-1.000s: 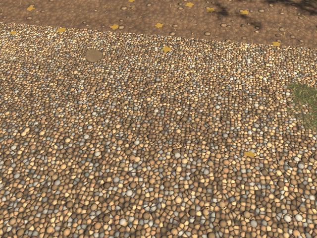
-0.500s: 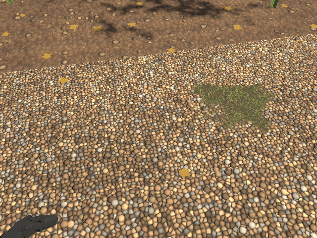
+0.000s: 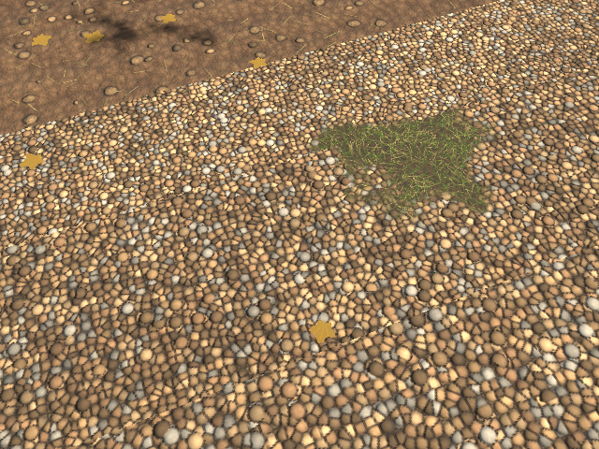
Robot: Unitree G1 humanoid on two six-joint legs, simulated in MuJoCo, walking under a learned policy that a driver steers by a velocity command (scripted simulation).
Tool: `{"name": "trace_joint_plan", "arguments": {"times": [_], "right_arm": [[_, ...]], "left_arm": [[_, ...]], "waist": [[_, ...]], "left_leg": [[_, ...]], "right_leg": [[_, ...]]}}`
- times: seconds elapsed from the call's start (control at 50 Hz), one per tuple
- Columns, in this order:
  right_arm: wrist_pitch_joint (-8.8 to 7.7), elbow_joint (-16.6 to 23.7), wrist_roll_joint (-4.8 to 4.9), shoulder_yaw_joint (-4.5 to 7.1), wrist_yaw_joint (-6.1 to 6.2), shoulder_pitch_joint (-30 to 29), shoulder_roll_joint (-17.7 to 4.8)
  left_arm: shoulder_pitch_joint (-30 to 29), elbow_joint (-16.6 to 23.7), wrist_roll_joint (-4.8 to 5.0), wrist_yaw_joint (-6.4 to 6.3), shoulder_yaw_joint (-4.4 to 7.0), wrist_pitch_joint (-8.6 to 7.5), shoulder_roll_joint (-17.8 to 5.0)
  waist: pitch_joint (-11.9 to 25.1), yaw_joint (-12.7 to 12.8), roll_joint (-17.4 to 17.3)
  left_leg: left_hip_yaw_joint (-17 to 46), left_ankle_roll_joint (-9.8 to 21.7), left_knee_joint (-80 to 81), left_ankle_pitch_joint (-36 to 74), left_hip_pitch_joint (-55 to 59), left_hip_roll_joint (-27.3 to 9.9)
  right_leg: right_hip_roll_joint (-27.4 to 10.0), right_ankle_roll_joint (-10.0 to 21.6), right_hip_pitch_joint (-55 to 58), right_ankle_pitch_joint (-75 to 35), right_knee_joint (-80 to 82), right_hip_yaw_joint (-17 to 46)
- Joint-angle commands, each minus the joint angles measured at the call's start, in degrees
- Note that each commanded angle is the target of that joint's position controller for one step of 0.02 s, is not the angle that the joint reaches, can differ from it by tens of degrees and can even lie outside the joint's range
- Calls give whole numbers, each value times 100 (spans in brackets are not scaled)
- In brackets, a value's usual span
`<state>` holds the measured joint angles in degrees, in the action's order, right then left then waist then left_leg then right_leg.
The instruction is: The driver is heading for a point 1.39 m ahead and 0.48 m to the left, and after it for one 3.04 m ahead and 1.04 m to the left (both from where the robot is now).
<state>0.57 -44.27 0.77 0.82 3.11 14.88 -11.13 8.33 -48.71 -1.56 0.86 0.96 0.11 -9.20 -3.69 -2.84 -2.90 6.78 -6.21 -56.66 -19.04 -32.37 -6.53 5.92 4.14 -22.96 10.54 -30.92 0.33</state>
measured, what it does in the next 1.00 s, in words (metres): steps to the left, turning left: left foot, then left foot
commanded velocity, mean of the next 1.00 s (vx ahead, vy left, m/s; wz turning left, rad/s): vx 0.01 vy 0.00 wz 0.47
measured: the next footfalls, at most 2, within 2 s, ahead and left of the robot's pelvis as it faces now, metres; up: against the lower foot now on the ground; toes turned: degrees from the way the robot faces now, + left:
left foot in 0.08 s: +0.09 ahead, +0.18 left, +0.00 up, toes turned +1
left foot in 0.72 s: +0.08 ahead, +0.20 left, +0.00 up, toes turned +24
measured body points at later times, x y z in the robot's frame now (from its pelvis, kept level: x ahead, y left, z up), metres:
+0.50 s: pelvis +0.06 +0.04 +0.01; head +0.09 +0.03 +0.45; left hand +0.10 +0.35 -0.09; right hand +0.30 -0.19 -0.08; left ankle +0.00 +0.17 -0.65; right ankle +0.06 -0.07 -0.73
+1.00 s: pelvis +0.07 +0.09 +0.01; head +0.10 +0.13 +0.45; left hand +0.09 +0.42 -0.09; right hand +0.35 -0.07 -0.07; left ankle +0.04 +0.19 -0.73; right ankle +0.18 -0.03 -0.68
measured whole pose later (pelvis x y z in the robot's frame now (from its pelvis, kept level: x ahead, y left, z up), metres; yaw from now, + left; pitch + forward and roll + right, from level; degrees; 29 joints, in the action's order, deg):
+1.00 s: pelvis +0.07 +0.09 +0.01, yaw +33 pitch +3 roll -1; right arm 3.6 -34.1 0.4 3.8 1.2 10.6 -17.4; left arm 3.8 -38.1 -0.3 -0.4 4.0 1.8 -16.1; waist -2.6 -0.7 0.8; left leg 8.4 2.2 -31.9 -13.7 -20.5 4.6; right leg 0.3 -4.9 -30.7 20.3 -52.0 4.4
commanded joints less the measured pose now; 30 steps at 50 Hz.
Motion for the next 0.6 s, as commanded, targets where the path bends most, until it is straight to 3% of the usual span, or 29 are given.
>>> {"name": "trace_joint_plan", "arguments": {"times": [0.02,0.06,0.08,0.1,0.12,0.14,0.2,0.26,0.3,0.34,0.36,0.38,0.4,0.42,0.44,0.46,0.48,0.52,0.6], "right_arm": [[75,136,23,226,12,720,-591],[148,353,-131,265,-16,419,-656],[191,503,-219,278,-37,210,-702],[227,646,-237,315,-60,1,-849],[245,711,-181,389,-80,-135,-1046],[251,765,-119,443,-96,-152,-1079],[183,916,-74,501,-112,-91,-1169],[120,1089,-65,515,-114,-95,-1228],[161,1213,-19,552,-102,-307,-1320],[273,1383,90,580,-96,-772,-1384],[304,1494,92,544,-122,-811,-1231],[295,1593,41,497,-157,-684,-1063],[246,1648,47,507,-170,-522,-1134],[201,1574,14,639,-189,-501,-1446],[188,1526,33,691,-217,-492,-1478],[217,1473,61,690,-239,-451,-1374],[249,1435,65,644,-261,-427,-1248],[289,1468,115,533,-328,-557,-944],[260,1715,136,413,-474,-1001,-781]], "left_arm": [[-168,350,-36,-85,244,-139,-873],[-259,445,71,-114,264,-73,-860],[-109,432,90,-133,283,-32,-845],[113,457,71,-151,317,3,-854],[292,509,61,-174,365,44,-951],[294,567,87,-220,406,93,-1012],[87,736,83,-340,427,158,-753],[-153,984,110,-269,433,69,-667],[-83,1015,165,-175,447,-30,-770],[282,903,158,-72,498,-106,-939],[394,912,102,-44,586,-86,-1210],[536,873,58,-39,696,-40,-1547],[559,924,10,-37,684,-37,-1599],[512,1048,-1,-64,627,-67,-1442],[419,1088,29,-106,608,-70,-1439],[171,1117,82,-129,597,-49,-1443],[68,1120,154,-165,593,-22,-1400],[158,1065,139,-223,602,77,-1427],[231,1045,144,-234,672,185,-1714]], "waist": [[1321,-24,1172],[1048,-44,944],[789,28,785],[510,231,428],[330,399,-5],[185,358,-231],[224,307,-893],[550,207,-1424],[782,271,-1212],[1011,502,-860],[1088,485,-283],[945,351,994],[833,344,1966],[700,429,1511],[672,333,1077],[564,223,912],[531,220,916],[559,325,1067],[819,528,1257]], "left_leg": [[-330,-11,1212,770,1893,195],[-398,171,1779,907,2011,297],[-288,286,2027,1164,1907,230],[-132,437,2150,1630,1792,143],[-31,610,2156,1583,1607,166],[188,759,2359,1072,1270,157],[1127,1214,3109,753,937,-170],[2076,1724,3304,1757,1841,-537],[2108,1662,3124,2202,2178,-469],[1788,1333,2846,1872,1747,-156],[1466,1078,2439,1223,1242,126],[676,728,1504,120,439,795],[212,521,583,-1405,-103,1152],[218,376,-711,-1916,-593,997],[263,324,-1374,-1688,-874,940],[246,271,-1513,-1315,-1056,829],[220,224,-1291,-941,-1135,695],[-229,114,-793,-499,-887,682],[-756,228,687,-413,25,587]], "right_leg": [[-1686,872,183,-2023,1013,834],[-1673,612,137,-609,983,975],[-1582,398,142,195,956,1016],[-1326,161,68,951,836,926],[-1049,4,36,1416,716,706],[-869,-101,80,1531,527,363],[-387,-435,209,1203,-692,-472],[-234,-435,-456,1818,-1256,-38],[-309,-353,-423,1845,-791,171],[-421,-340,745,418,304,92],[-823,-241,1296,74,480,395],[-1560,188,1614,-373,821,1309],[-2608,988,1694,-1315,1168,2436],[-2947,1396,1806,-2017,1104,2492],[-2840,1343,1856,-2334,957,2155],[-2567,1131,1884,-2584,823,1636],[-2370,940,1952,-2711,750,1214],[-2098,808,1903,-2975,711,578],[-2179,734,1731,-2545,637,65]]}}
